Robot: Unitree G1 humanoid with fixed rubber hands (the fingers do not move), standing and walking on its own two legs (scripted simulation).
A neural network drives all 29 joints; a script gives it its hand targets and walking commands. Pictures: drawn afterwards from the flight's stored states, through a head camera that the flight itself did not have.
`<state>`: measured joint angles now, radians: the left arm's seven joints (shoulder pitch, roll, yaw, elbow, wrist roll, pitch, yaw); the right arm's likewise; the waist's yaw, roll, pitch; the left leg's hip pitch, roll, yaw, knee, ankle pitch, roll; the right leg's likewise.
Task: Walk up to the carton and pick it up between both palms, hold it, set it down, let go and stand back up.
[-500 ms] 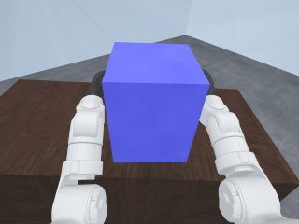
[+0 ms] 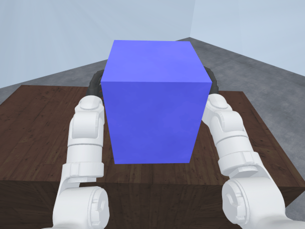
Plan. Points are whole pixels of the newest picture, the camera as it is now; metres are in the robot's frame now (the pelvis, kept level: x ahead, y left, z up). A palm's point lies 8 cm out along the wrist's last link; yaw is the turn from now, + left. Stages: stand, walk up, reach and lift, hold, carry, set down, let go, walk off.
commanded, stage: hold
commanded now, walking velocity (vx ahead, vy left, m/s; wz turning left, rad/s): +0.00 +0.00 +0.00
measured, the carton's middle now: (152, 102) +0.40 +0.03 +0.19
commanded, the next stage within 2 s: none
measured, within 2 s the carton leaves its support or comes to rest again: neither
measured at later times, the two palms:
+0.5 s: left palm (94, 97) +0.37 +0.17 +0.22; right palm (211, 97) +0.39 -0.12 +0.22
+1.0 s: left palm (95, 101) +0.37 +0.17 +0.21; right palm (210, 100) +0.39 -0.12 +0.21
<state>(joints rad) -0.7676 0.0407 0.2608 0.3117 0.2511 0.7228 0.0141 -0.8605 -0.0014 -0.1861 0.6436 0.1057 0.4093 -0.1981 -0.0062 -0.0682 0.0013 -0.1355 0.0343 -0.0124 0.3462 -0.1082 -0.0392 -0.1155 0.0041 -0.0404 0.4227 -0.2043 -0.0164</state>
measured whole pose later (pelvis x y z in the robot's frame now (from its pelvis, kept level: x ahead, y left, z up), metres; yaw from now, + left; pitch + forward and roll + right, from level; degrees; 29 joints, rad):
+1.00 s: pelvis +0.00 +0.00 +0.00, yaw +0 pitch -6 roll +0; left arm -0.75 0.04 0.23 0.30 0.24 0.73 0.03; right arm -0.82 0.00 -0.18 0.62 0.11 0.41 -0.20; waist -0.01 -0.07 0.00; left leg -0.13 0.03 -0.01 0.36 -0.12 -0.04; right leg -0.11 0.00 -0.04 0.42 -0.21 -0.02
